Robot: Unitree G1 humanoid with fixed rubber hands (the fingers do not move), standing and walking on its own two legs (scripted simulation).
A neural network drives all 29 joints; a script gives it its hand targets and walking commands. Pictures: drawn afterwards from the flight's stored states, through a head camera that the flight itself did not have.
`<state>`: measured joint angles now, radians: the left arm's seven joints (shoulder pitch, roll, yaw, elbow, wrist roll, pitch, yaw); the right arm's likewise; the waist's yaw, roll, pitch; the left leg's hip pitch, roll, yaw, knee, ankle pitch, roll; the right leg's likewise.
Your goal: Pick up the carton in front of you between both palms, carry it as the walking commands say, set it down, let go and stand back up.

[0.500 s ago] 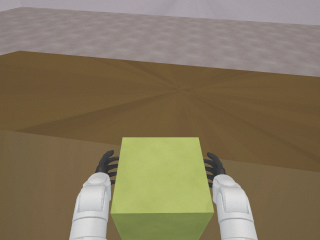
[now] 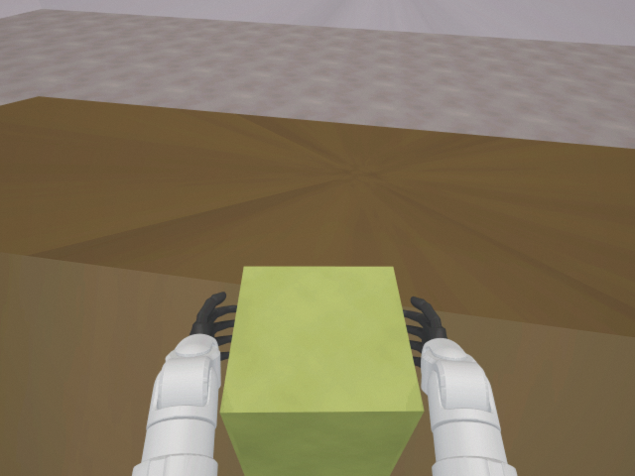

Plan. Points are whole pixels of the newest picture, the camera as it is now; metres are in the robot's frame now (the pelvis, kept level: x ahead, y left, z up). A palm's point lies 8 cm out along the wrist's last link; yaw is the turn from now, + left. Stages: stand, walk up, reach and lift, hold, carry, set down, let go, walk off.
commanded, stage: hold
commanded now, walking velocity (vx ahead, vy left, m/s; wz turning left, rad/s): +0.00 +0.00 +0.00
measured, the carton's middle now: (318, 376) +0.30 +0.00 -0.02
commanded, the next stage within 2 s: carry in 0.62 s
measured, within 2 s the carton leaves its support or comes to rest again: neither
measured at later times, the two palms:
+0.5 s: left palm (204, 347) +0.29 +0.15 +0.05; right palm (433, 351) +0.29 -0.15 +0.05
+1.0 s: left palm (223, 297) +0.37 +0.14 +0.06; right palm (431, 305) +0.36 -0.16 +0.06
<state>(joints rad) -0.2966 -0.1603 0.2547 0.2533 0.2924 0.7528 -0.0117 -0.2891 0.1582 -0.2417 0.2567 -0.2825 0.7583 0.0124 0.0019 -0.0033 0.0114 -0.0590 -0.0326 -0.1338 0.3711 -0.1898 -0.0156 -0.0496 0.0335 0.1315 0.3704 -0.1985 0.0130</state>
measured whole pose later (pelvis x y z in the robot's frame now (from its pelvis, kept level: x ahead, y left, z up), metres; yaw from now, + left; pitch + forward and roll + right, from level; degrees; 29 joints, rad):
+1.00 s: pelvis +0.09 -0.01 -0.03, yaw +0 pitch +5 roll +0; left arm -0.19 -0.14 0.12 -0.15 0.13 1.07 0.08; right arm -0.15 0.11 -0.12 -0.19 -0.12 1.08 -0.08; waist 0.00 0.00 -0.19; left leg -0.32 0.05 0.02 0.70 -0.43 -0.03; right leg -0.28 -0.03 -0.02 0.64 -0.46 0.02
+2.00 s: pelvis +0.68 +0.02 +0.01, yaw -2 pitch +4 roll -2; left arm -0.10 -0.13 0.07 -0.35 0.13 1.15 0.08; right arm -0.09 0.13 -0.09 -0.35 -0.10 1.16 -0.09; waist -0.03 0.00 -0.05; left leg -0.16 0.02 0.23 0.28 -0.21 0.08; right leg -0.59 -0.10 -0.10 0.88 -0.21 0.00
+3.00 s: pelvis +1.33 -0.01 -0.03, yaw -2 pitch +6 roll -2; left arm -0.59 -0.07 0.22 -0.07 0.09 1.16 0.13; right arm -0.59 0.05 -0.23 -0.04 -0.04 1.15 -0.13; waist -0.06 0.01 0.10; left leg -0.32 -0.04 0.10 0.52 -0.17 0.15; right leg -0.64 -0.03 0.00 1.00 -0.30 -0.04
